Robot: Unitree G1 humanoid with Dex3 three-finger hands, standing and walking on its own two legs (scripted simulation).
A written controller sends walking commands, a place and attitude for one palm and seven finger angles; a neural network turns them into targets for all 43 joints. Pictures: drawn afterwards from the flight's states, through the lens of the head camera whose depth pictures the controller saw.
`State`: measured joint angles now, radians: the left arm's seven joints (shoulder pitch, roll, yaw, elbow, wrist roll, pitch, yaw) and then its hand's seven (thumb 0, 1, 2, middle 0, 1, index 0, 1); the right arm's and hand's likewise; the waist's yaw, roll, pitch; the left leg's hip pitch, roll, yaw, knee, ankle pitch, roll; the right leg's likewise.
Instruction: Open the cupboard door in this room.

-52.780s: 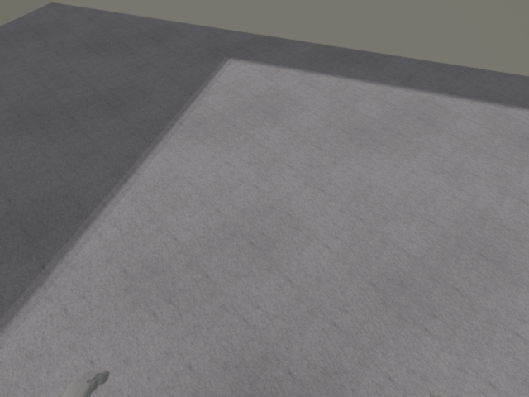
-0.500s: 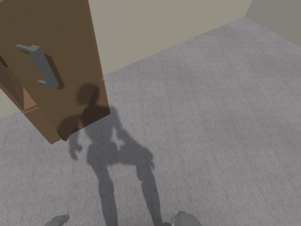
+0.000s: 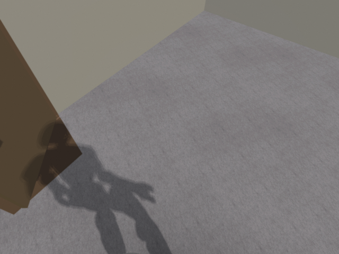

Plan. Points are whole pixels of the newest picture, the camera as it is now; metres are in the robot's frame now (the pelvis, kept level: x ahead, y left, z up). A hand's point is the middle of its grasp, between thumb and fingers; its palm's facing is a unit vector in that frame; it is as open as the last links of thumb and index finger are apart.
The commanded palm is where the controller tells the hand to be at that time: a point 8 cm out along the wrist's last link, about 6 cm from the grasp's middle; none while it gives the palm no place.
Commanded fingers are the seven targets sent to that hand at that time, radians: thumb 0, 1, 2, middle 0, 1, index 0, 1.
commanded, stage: walk to a spot facing it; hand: left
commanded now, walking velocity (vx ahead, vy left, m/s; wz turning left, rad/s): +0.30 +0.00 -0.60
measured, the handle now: out of the picture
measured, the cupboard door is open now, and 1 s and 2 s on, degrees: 40 40 40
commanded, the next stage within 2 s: turn to face it in 1.38 s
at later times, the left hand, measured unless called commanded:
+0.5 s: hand (154, 169) +0.39 +0.07 -0.17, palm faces -0.36 -0.91 -0.18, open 7.4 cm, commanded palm none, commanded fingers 0.00 0.90 0.90 -0.20 -0.30 -0.20 -0.30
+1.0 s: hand (161, 162) +0.42 +0.05 -0.18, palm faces -0.33 -0.93 -0.18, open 7.4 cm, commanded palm none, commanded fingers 0.00 0.90 0.90 -0.20 -0.30 -0.20 -0.30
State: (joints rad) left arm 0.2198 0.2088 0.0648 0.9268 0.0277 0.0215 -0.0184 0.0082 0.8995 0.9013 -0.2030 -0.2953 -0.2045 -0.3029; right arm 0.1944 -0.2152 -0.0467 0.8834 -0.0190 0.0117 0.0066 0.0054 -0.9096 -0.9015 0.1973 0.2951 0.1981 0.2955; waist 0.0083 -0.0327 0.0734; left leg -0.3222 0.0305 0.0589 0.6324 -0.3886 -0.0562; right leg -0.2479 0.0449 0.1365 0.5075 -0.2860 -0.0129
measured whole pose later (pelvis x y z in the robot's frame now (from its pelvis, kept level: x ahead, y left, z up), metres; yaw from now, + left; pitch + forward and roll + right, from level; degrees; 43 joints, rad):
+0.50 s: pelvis +0.18 -0.05 -0.02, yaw -18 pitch +1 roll +1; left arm 0.02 0.22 0.06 0.90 0.03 -0.03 -0.05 0.01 0.91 0.90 -0.20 -0.29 -0.20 -0.30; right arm 0.52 -0.16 0.00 1.06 -0.02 -0.02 -0.01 0.01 -0.91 -0.90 0.20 0.30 0.20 0.30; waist -0.05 -0.02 0.13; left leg -0.02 0.15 0.28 0.77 -0.52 -0.07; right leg -0.45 0.01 -0.14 0.66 -0.22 -0.11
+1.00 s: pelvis +0.43 -0.13 -0.01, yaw -26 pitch +1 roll +0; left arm 0.44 0.14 0.04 1.13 0.01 -0.07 0.01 0.01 0.91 0.90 -0.20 -0.29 -0.20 -0.30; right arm 0.03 -0.17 -0.03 0.94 -0.03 -0.04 0.02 0.00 -0.91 -0.90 0.20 0.29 0.20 0.30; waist 0.05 -0.02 0.07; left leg -0.45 0.03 0.13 0.59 -0.17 0.02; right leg 0.07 0.06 0.02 0.43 -0.46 -0.07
